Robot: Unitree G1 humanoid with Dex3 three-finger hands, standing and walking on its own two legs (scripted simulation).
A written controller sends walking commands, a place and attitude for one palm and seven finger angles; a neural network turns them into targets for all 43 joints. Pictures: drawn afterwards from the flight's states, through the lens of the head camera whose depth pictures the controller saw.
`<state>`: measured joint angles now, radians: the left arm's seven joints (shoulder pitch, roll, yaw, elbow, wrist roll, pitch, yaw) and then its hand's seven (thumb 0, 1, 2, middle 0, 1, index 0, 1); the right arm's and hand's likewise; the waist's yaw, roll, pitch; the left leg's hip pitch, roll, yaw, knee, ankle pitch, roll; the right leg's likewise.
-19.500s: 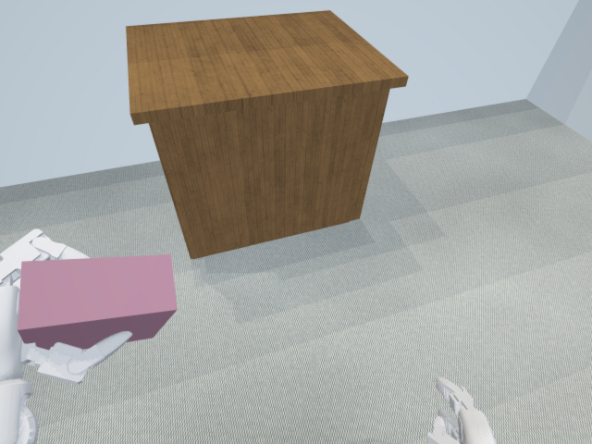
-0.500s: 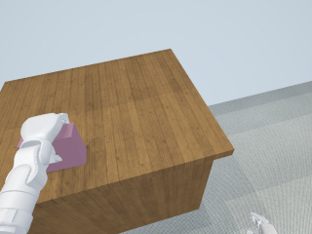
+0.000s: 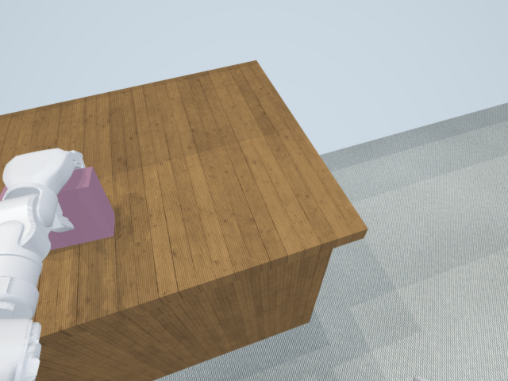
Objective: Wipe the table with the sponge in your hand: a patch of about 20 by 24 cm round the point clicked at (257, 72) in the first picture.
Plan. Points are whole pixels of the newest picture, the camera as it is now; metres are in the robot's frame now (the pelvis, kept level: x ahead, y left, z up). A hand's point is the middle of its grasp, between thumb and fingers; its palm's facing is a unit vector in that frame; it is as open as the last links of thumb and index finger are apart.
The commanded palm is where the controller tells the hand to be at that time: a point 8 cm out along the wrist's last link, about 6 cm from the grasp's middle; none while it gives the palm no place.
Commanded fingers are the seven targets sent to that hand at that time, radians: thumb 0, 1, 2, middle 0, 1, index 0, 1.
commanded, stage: wipe forward along the first lane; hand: left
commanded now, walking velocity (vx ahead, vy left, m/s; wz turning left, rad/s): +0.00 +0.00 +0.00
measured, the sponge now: (68, 218) +0.36 +0.36 +0.04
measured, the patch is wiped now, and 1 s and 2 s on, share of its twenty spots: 0.25 0.45 0.65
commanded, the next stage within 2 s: slide across to the middle lane in 0.38 s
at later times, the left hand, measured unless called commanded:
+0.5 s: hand (54, 176) +0.41 +0.38 +0.09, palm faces -0.12 -0.02 -0.99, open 9.9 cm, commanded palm +0.40 +0.38 +0.13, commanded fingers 0.00 0.10 1.30 -1.20 -1.60 -1.20 -1.60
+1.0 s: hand (89, 168) +0.43 +0.33 +0.09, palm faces -0.07 -0.01 -1.00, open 9.9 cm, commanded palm +0.42 +0.32 +0.14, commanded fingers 0.00 0.10 1.30 -1.20 -1.60 -1.20 -1.60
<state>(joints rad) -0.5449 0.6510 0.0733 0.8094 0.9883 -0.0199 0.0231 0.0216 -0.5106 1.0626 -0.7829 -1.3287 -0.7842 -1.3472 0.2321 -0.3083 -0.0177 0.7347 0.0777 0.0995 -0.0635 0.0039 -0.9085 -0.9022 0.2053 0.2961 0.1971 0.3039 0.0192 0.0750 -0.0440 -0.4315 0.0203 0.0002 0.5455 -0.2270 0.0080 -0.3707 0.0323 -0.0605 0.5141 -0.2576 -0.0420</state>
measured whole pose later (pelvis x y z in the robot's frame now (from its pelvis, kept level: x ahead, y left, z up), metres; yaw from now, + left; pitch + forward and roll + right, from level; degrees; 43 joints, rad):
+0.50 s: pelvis +0.01 +0.03 +0.00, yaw -1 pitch +10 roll -2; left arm -0.67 0.69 0.10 0.94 1.02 -0.05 0.05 0.02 -0.51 1.07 -0.78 -1.33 -0.78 -1.35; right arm 0.25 -0.30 -0.02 0.73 0.08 0.12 -0.04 0.00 -0.91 -0.90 0.21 0.30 0.20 0.30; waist -0.01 0.05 -0.07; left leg -0.49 0.00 0.02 0.57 -0.25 0.04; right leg -0.42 0.02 -0.04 0.50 -0.26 -0.01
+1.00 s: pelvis +0.03 +0.03 +0.00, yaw +0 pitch +8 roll -1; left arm -0.60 0.51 -0.06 0.73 0.99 0.15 0.07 0.00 -0.50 1.07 -0.76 -1.36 -0.76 -1.38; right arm 0.18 -0.27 -0.01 0.72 0.07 0.13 -0.03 0.00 -0.91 -0.90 0.21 0.30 0.20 0.30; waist 0.02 0.07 -0.07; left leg -0.38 -0.02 0.02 0.50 -0.25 0.05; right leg -0.31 -0.01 -0.04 0.45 -0.27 0.00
